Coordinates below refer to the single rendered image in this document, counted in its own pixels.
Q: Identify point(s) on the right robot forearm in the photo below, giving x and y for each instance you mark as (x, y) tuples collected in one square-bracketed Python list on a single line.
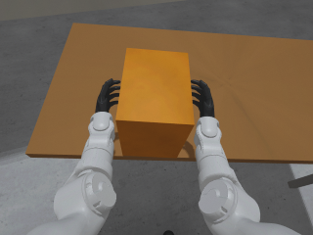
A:
[(211, 159)]

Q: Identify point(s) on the table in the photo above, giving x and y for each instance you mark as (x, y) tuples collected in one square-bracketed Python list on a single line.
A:
[(261, 87)]

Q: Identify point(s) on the robot left hand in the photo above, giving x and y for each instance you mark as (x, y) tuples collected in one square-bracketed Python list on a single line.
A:
[(103, 102)]

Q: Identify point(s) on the carton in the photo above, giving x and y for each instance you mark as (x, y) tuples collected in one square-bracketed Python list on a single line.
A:
[(155, 113)]

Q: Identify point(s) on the left robot forearm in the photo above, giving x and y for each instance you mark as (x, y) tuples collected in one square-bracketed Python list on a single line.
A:
[(98, 151)]

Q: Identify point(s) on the left robot upper arm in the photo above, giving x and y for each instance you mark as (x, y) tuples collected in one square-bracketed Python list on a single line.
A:
[(81, 207)]

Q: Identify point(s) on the robot right hand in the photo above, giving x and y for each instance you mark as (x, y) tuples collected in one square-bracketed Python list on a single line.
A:
[(205, 103)]

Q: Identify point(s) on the right robot upper arm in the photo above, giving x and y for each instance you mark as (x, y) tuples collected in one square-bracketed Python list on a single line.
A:
[(228, 210)]

